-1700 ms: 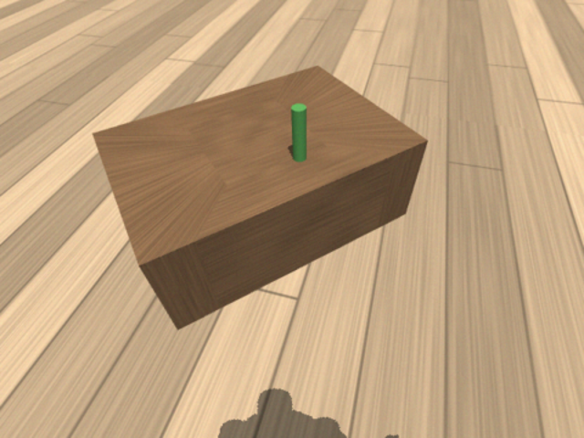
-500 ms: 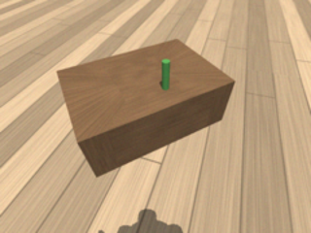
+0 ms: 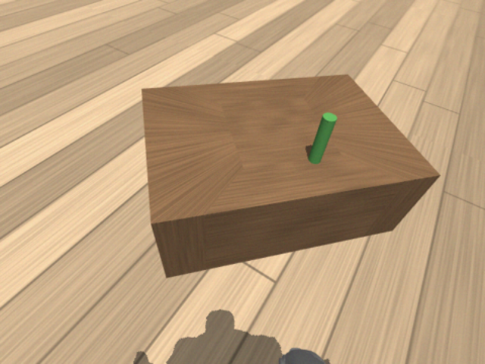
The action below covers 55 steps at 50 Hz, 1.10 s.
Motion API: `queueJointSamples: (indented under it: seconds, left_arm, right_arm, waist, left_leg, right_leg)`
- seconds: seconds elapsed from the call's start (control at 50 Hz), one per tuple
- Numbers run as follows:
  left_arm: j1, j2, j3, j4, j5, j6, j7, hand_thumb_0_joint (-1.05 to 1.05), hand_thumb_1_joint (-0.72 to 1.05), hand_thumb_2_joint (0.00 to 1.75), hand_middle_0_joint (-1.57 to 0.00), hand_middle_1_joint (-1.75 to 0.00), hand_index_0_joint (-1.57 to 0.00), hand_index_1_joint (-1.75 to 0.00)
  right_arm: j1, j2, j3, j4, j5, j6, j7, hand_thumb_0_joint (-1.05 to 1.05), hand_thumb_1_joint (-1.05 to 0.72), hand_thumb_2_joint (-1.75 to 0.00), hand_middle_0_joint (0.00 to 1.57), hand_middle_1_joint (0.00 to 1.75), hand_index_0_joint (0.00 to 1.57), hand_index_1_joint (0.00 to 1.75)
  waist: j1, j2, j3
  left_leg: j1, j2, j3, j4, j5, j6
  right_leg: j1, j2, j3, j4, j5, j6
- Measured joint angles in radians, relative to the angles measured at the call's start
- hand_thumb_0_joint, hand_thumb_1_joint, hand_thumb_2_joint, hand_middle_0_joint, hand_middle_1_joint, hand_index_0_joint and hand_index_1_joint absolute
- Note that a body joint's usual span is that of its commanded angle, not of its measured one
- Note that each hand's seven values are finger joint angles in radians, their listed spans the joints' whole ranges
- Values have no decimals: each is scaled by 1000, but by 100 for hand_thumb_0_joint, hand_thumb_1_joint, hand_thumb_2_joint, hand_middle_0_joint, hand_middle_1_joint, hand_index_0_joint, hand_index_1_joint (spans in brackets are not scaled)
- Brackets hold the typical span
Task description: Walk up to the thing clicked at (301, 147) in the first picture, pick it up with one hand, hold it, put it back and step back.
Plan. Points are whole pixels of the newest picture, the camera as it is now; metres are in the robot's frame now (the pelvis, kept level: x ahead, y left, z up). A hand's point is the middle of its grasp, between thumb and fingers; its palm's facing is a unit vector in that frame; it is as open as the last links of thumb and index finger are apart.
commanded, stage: walk up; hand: right
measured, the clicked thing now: (321, 139) +0.90 -0.31 -0.24
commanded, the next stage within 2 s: none
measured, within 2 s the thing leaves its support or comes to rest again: neither
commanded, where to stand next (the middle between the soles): +0.38 -0.21 m, yaw +13 degrees
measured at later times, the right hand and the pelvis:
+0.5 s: hand (445, 299) +0.28 -0.42 -0.13, palm faces -0.17 +0.87 -0.46, open 7.4 cm; pelvis +0.17 -0.14 +0.00, yaw +6 degrees
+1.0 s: hand (469, 253) +0.38 -0.53 -0.13, palm faces -0.16 +0.84 -0.52, open 7.4 cm; pelvis +0.29 -0.24 -0.02, yaw +9 degrees
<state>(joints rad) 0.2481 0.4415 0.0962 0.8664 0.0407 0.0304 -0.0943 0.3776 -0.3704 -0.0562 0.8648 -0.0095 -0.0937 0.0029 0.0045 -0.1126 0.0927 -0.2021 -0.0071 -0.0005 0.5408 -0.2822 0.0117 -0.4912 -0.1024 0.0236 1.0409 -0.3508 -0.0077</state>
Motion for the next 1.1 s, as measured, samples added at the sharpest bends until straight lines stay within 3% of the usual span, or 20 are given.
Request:
queueJointSamples:
  seconds: [0.12, 0.22, 0.26, 0.32, 0.38, 0.52, 0.64, 0.68, 0.72, 0.76, 0.8, 0.86, 0.94, 1.02, 1.04, 1.06, 1.1]
  left_arm:
    - [-27, 8, 17, -38, 3, 14, -12, 0, 91, 90, -20, -30, -20, -30]
    - [-49, 7, 29, -68, -3, 9, -22, 0, 91, 90, -20, -30, -20, -30]
    - [-65, -14, 34, -79, 1, -10, -17, 0, 91, 90, -20, -30, -20, -30]
    - [-62, -36, 20, -104, -3, -36, -5, 0, 91, 90, -20, -30, -20, -30]
    - [-25, -60, 5, -105, -11, -38, 5, 0, 91, 90, -20, -30, -20, -30]
    - [69, -49, -7, -116, 4, -40, 11, 0, 90, 90, -20, -30, -21, -30]
    - [122, -16, -4, -148, 16, -4, 10, 0, 90, 90, -20, -30, -20, -30]
    - [122, -18, -4, -143, 16, 10, 15, 0, 90, 90, -20, -30, -20, -30]
    - [115, -32, -10, -134, 16, 31, 18, 0, 91, 90, -20, -30, -20, -30]
    - [117, -32, -20, -125, 17, 45, 15, 0, 91, 90, -20, -30, -20, -30]
    - [109, -23, -18, -116, 14, 52, 11, 0, 91, 90, -20, -30, -20, -30]
    - [89, -3, -5, -120, 5, 45, 5, 0, 91, 90, -20, -30, -20, -30]
    - [70, 10, 3, -99, -16, 21, 10, 0, 91, 90, -20, -30, -20, -30]
    - [67, 7, 0, -52, -23, -11, 30, 0, 91, 90, -20, -30, -20, -30]
    - [64, -5, 0, -38, -19, -22, 41, 0, 91, 90, -20, -30, -20, -30]
    - [63, -18, -3, -27, -12, -30, 51, 0, 91, 90, -20, -30, -20, -30]
    - [64, -39, -21, -11, -3, -37, 62, 0, 91, 90, -20, -30, -20, -30]
  right_arm:
    - [40, -6, 9, -28, -2, -13, -10, 0, -90, -90, 21, 30, 21, 30]
    - [52, -42, 6, -44, -10, 0, -25, 0, -90, -90, 21, 30, 21, 30]
    - [34, -68, -3, -36, -10, 12, -38, 1, -90, -90, 21, 30, 21, 30]
    - [-4, -72, 1, -16, -2, 32, -56, 1, -90, -90, 21, 30, 20, 30]
    - [-36, -78, 4, -15, 8, 28, -50, 1, -90, -90, 21, 30, 20, 30]
    - [-43, -73, 2, -28, 5, 18, -26, 0, -90, -90, 21, 30, 20, 30]
    - [-28, -40, 9, -32, 1, 14, -39, 0, -90, -90, 21, 30, 20, 30]
    - [-31, -36, 5, -46, -10, 1, -54, 0, -90, -90, 21, 30, 20, 30]
    - [-44, -38, 7, -63, -6, 2, -68, 0, -90, -90, 21, 30, 20, 30]
    - [-60, -33, 7, -70, 3, 5, -78, 0, -90, -90, 21, 30, 21, 30]
    - [-57, -23, 9, -74, 3, 1, -84, 0, -90, -90, 21, 30, 21, 30]
    - [-37, -25, 15, -67, -3, -5, -72, 0, -90, -90, 21, 30, 21, 30]
    - [-31, -47, 15, -53, -19, 7, -40, 0, -90, -90, 21, 30, 21, 30]
    - [-40, -87, 9, -51, -26, 42, -15, 0, -90, -90, 21, 30, 21, 30]
    - [-48, -100, 4, -44, -24, 56, -16, 0, -90, -90, 21, 30, 21, 30]
    - [-58, -106, -3, -31, -20, 71, -21, 0, -90, -90, 21, 30, 20, 30]
    - [-69, -102, -7, -5, -13, 94, -31, 1, -90, -90, 21, 30, 20, 30]
  waist:
    - [-3, 13, 0]
    - [-8, 42, -21]
    - [-3, 101, -6]
    - [14, 107, 12]
    - [34, 113, 8]
    - [65, 116, 2]
    - [83, 57, 11]
    - [69, 22, 25]
    - [55, 9, 37]
    - [36, 1, 39]
    - [18, -12, 28]
    - [9, -20, 12]
    - [-2, 0, -7]
    - [-24, 60, -39]
    - [-20, 95, -36]
    - [-16, 124, -35]
    - [1, 147, -44]
  left_leg:
    - [64, 21, -36, 1, -66, -41]
    - [67, 58, -71, 84, -172, -88]
    - [17, 107, -100, 236, -205, -51]
    - [-137, 65, -93, 571, -219, 4]
    - [-253, 47, -35, 678, -154, 22]
    - [-340, 56, 24, 406, -41, 2]
    - [-241, 32, 104, 124, 84, 19]
    - [-230, 7, 114, 136, 79, 48]
    - [-232, 14, 120, 183, 37, 51]
    - [-203, 32, 121, 179, 23, 43]
    - [-174, 46, 112, 152, 27, 24]
    - [-148, 71, 91, 130, 27, 1]
    - [-138, 109, 63, 130, 12, -18]
    - [-193, 144, 15, 219, -58, 2]
    - [-213, 157, -15, 271, -112, 18]
    - [-233, 150, -48, 328, -168, 27]
    - [-267, 92, -74, 424, -211, 21]
  right_leg:
    - [-49, -32, 14, -190, 106, 7]
    - [35, -3, -26, -331, 110, -17]
    - [56, 38, -70, -304, 98, 1]
    - [91, 36, -100, -277, 45, -9]
    - [165, 49, -116, -365, 58, -26]
    - [279, 112, -176, -489, 48, -68]
    - [290, 126, -219, -382, -79, -82]
    - [236, 107, -188, -221, -145, -62]
    - [144, 123, -110, -4, -177, -27]
    - [67, 123, -56, 152, -161, -14]
    - [12, 100, -3, 199, -128, -8]
    - [-30, 44, 50, 154, -64, -3]
    - [3, -19, 46, -74, -21, 9]
    - [101, -1, -8, -283, 7, 22]
    - [106, 21, -23, -276, 9, 42]
    - [101, 35, -35, -252, -4, 51]
    - [99, 32, -40, -234, -22, 48]
